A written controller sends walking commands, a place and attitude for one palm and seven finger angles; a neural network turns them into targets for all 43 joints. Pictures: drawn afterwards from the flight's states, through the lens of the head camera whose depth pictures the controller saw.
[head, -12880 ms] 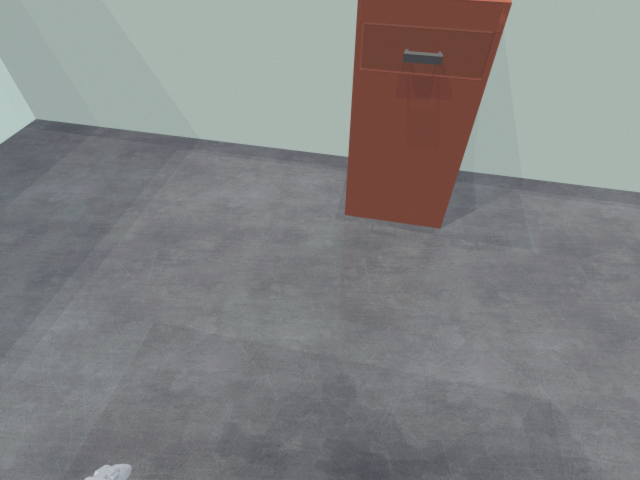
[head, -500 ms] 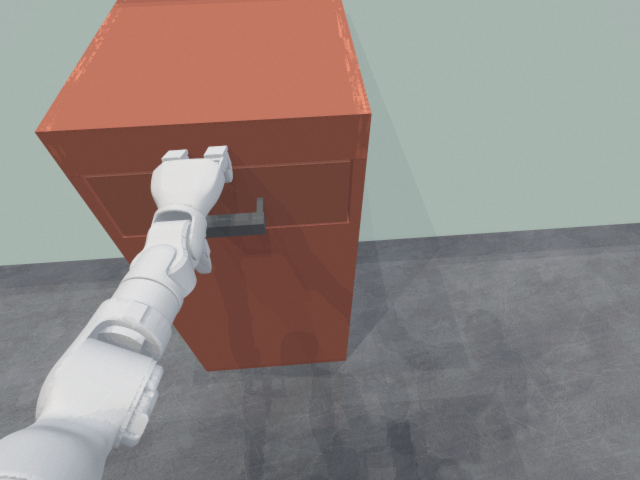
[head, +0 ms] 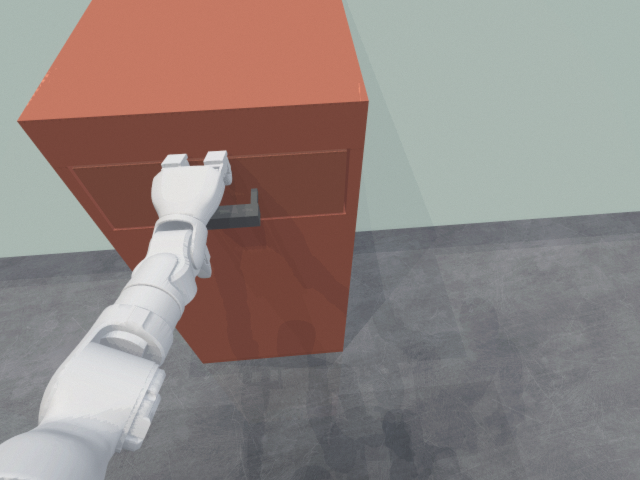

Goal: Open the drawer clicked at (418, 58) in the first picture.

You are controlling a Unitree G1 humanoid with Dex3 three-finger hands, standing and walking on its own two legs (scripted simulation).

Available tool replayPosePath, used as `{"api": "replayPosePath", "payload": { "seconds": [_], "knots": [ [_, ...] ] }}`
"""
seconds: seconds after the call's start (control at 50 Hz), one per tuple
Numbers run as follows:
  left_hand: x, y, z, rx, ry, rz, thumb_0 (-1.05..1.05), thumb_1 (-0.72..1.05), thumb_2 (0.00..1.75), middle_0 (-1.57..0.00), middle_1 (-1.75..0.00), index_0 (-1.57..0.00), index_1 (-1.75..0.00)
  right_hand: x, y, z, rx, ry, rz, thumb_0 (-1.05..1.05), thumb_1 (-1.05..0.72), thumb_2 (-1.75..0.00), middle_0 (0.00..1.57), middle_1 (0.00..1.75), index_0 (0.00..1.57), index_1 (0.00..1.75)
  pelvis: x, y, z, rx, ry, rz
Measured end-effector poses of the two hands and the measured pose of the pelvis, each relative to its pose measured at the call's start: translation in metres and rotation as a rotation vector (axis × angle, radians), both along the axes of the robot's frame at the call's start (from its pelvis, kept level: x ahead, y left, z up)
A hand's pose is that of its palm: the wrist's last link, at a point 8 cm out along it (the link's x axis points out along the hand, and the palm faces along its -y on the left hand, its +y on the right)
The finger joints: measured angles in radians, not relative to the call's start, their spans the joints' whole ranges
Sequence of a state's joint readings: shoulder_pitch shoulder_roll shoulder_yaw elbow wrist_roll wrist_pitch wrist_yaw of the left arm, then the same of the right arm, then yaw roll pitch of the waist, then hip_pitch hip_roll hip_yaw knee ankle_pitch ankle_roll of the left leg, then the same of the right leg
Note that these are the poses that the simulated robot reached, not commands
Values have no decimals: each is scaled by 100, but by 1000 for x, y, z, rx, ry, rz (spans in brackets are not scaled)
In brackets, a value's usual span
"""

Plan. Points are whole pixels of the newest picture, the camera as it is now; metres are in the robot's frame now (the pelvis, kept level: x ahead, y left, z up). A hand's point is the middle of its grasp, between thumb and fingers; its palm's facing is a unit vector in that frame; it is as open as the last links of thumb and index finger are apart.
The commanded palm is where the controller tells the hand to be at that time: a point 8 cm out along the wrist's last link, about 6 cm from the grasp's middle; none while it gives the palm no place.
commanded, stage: lower the fingers behind the handle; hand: left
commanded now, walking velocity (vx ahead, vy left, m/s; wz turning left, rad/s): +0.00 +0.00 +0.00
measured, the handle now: (220, 206) +0.51 +0.14 +0.02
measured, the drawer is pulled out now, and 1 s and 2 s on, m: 0.00 0.00 0.00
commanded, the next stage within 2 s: lift the fingers back up to retry in 1.16 s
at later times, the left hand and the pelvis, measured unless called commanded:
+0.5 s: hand (203, 227) +0.46 +0.16 +0.03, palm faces +0.01 +0.00 -1.00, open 13.8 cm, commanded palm +0.45 +0.16 +0.07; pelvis -0.01 +0.00 -0.01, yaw +0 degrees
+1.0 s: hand (205, 226) +0.47 +0.16 +0.02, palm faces +0.03 +0.02 -1.00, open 13.7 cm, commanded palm +0.45 +0.16 +0.05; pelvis -0.04 +0.01 -0.03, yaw +0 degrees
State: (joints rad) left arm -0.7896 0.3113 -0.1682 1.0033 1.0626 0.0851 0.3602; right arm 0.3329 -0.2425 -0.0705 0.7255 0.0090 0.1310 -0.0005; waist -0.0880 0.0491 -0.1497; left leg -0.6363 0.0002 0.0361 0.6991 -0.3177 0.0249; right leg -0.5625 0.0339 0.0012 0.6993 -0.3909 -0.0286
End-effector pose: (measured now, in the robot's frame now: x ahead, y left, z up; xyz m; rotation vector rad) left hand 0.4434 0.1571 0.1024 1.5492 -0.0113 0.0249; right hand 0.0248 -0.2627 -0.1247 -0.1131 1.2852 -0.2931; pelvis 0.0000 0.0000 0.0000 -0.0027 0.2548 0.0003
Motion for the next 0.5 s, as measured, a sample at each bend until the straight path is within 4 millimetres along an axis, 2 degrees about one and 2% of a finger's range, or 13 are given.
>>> {"api": "replayPosePath", "payload": {
  "seconds": [0.26, 0.36, 0.5],
  "knots": [
    [1, -4, 2, 20, 31, 40, 0, -49, 30, -34, -122, -31, -128, 5, -2, 2, -12, -37, 3, 1, -91, -90, 20, 30, 20, 30, -6, -4, -2, 1, 0, 2],
    [-1, -1, -18, 19, 102, 29, 0, -49, 30, -33, -122, -31, -125, 2, -5, 2, -31, -52, 1, 1, -91, -90, 20, 30, 20, 30, -10, -4, -5, -1, 15, -1],
    [-2, 2, -23, 25, 14, -8, 0, -49, 30, -34, -129, -32, -122, -11, -5, -6, -38, -10, 6, 1, -91, -90, 20, 30, 20, 30, -13, -2, -13, -8, 47, 8]
  ]
}}
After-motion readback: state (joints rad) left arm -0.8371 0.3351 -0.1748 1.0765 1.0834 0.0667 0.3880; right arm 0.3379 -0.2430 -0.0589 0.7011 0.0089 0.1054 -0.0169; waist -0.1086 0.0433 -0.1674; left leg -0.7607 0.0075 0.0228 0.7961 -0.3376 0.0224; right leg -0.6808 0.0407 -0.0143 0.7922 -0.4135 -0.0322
